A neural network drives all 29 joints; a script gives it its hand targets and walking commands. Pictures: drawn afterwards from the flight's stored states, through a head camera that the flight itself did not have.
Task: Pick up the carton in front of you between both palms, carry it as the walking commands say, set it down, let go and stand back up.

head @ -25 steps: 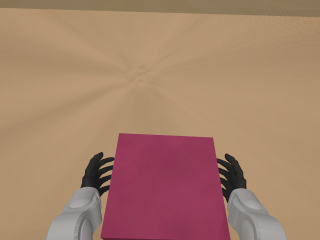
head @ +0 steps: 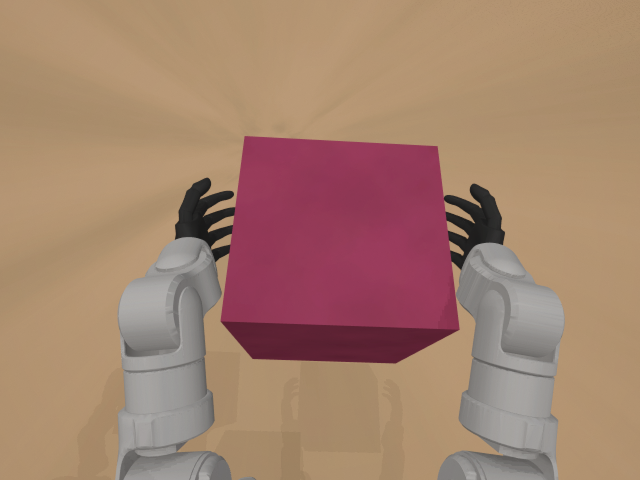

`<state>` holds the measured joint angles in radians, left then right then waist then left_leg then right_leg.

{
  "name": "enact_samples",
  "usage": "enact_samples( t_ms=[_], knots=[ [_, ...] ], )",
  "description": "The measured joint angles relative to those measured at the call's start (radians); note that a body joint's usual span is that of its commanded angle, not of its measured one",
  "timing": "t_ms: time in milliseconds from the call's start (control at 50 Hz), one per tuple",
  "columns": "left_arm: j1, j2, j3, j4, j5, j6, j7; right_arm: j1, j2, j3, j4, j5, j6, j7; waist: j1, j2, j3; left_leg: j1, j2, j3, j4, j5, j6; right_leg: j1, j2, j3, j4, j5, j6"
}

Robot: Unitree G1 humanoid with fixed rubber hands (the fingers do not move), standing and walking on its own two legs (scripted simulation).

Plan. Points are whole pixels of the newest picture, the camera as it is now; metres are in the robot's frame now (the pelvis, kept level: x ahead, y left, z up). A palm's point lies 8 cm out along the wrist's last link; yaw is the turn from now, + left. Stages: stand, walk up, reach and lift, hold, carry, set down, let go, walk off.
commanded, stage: carry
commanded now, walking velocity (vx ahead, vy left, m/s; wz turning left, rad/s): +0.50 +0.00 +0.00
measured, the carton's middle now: (332, 267) +0.37 +0.00 +0.08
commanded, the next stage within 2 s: none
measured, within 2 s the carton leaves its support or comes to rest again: neither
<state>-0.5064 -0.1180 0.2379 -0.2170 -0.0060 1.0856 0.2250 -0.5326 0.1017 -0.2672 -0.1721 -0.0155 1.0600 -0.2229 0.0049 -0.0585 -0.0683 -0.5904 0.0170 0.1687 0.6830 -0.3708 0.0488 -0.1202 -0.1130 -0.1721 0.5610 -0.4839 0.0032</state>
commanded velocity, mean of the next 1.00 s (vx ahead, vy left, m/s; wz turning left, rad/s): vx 0.06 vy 0.00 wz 0.00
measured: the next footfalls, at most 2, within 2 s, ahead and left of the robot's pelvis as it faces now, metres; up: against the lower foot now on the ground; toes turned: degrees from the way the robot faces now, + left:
right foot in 0.32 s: +0.40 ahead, -0.10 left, +0.04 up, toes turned -5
left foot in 0.62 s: +0.44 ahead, +0.10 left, +0.04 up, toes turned +5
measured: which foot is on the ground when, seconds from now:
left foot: down 0.00-0.36, up 0.38-0.60, down 0.62-1.00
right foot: up 0.00-0.30, down 0.32-1.00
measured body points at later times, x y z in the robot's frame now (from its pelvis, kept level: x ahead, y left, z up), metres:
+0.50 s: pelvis +0.30 -0.01 +0.06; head +0.40 +0.00 +0.50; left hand +0.64 +0.18 +0.17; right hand +0.68 -0.13 +0.17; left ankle +0.21 +0.10 -0.59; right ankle +0.36 -0.09 -0.67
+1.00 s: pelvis +0.44 +0.02 +0.07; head +0.43 +0.02 +0.52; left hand +0.77 +0.18 +0.17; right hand +0.77 -0.14 +0.17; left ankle +0.40 +0.09 -0.66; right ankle +0.36 -0.09 -0.67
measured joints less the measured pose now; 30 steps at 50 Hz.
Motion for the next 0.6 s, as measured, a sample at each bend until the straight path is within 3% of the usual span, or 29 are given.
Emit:
enact_samples(
  t_ms=[20, 80, 120, 180, 260, 320, 360, 420, 460, 500, 560, 600],
  knots=[
    [-0.001, 0.010, 0.011, 0.003, 0.007, 0.002, 0.001, -0.011, 0.009, 0.006, 0.014, 0.002, 0.002, 0.002, -0.028, -0.010, 0.006, 0.009, -0.012, 0.004, 0.010, -0.027, -0.002, -0.054, -0.008, 0.033, 0.146, 0.034, -0.006],
    [0.019, 0.021, 0.046, 0.001, 0.010, 0.003, 0.001, -0.003, 0.049, 0.011, 0.015, 0.023, 0.012, 0.013, -0.090, 0.018, 0.051, 0.058, -0.018, -0.020, -0.011, -0.038, 0.018, -0.270, 0.069, 0.129, 0.638, 0.014, -0.025],
    [0.039, -0.008, 0.072, -0.026, 0.010, 0.000, -0.001, 0.035, 0.074, 0.008, -0.018, 0.024, 0.002, 0.009, -0.115, 0.030, 0.080, 0.116, -0.023, -0.035, -0.080, -0.043, 0.009, -0.400, 0.097, 0.134, 0.779, 0.018, -0.033],
    [0.068, -0.061, 0.078, -0.092, 0.024, -0.029, -0.002, 0.094, 0.089, 0.013, -0.106, 0.044, -0.017, 0.004, -0.135, 0.044, 0.122, 0.209, -0.022, -0.051, -0.162, -0.055, 0.004, -0.548, 0.101, 0.124, 0.738, 0.039, -0.043],
    [0.102, -0.067, 0.043, -0.170, 0.047, -0.073, 0.003, 0.133, 0.083, 0.043, -0.196, 0.062, -0.045, 0.001, -0.141, 0.051, 0.151, 0.347, -0.015, -0.067, -0.228, -0.111, -0.013, -0.624, 0.084, 0.112, 0.432, 0.090, -0.038],
    [0.099, -0.053, 0.015, -0.181, 0.052, -0.080, -0.004, 0.137, 0.068, 0.053, -0.227, 0.063, -0.041, -0.001, -0.107, 0.061, 0.139, 0.431, 0.001, -0.066, -0.191, -0.185, -0.032, -0.568, 0.099, 0.083, 0.141, 0.242, -0.035],
    [0.072, -0.053, 0.001, -0.151, 0.045, -0.081, -0.012, 0.125, 0.031, 0.049, -0.224, 0.067, -0.029, 0.003, -0.054, 0.114, 0.146, 0.398, 0.055, -0.083, 0.003, -0.174, -0.040, -0.514, 0.135, 0.047, 0.149, 0.194, -0.046],
    [0.024, -0.031, -0.012, -0.117, 0.019, -0.045, -0.019, 0.088, -0.013, 0.046, -0.185, 0.072, -0.014, 0.018, 0.021, 0.088, 0.155, 0.227, -0.004, -0.160, 0.417, -0.181, -0.042, -0.448, 0.133, 0.060, 0.111, 0.140, -0.055],
    [0.025, -0.027, -0.014, -0.121, -0.008, -0.025, -0.030, 0.067, -0.007, 0.028, -0.168, 0.058, -0.005, 0.022, 0.056, 0.063, 0.157, 0.130, -0.032, -0.167, 0.519, -0.165, -0.032, -0.391, 0.130, 0.081, 0.030, 0.159, -0.048],
    [0.037, -0.034, -0.015, -0.139, -0.019, -0.019, -0.020, 0.057, 0.019, 0.001, -0.173, 0.032, 0.001, 0.018, 0.075, 0.045, 0.155, 0.066, -0.036, -0.157, 0.461, -0.133, -0.030, -0.337, 0.122, 0.093, -0.044, 0.176, -0.056],
    [0.050, -0.049, -0.008, -0.164, -0.022, -0.014, -0.008, 0.059, 0.057, -0.023, -0.190, -0.011, -0.003, 0.009, 0.090, 0.027, 0.142, 0.047, -0.037, -0.137, 0.205, -0.077, -0.039, -0.269, 0.112, 0.103, -0.111, 0.174, -0.048],
    [0.052, -0.053, -0.002, -0.176, -0.022, -0.006, -0.006, 0.062, 0.065, -0.022, -0.193, -0.024, -0.004, 0.010, 0.089, 0.024, 0.130, 0.081, -0.040, -0.124, 0.011, 0.025, -0.039, -0.233, 0.114, 0.111, -0.113, 0.145, -0.036]
  ],
)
